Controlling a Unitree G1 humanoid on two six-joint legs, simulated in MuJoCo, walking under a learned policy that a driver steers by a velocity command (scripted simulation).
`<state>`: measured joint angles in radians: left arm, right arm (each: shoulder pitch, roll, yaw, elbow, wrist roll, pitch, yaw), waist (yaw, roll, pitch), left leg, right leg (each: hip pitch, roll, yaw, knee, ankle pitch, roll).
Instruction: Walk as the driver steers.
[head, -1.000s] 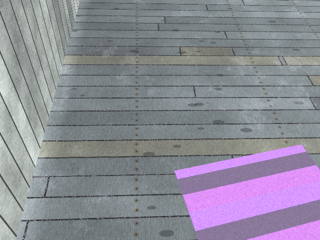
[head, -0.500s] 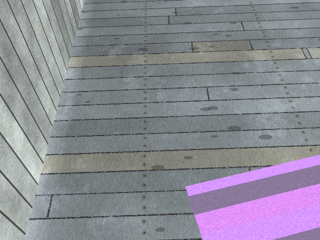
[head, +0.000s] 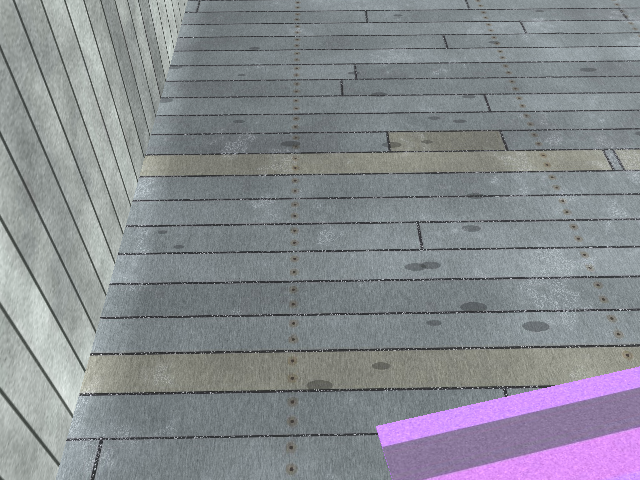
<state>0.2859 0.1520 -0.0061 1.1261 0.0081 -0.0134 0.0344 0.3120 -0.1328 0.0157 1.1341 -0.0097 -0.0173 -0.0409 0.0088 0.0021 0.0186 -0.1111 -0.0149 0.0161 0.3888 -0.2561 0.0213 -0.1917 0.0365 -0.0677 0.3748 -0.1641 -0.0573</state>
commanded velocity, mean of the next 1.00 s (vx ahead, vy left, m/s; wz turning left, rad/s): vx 0.18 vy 0.00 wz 0.00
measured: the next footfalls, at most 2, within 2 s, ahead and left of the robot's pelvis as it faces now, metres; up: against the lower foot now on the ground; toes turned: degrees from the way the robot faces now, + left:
right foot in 0.76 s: +0.17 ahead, -0.12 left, +0.00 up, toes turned -4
left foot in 1.26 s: +0.52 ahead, +0.03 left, +0.00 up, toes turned +4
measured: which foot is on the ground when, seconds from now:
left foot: down 0.00-0.78, up 0.80-1.00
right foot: down 0.00-0.54, up 0.56-0.74, down 0.76-1.00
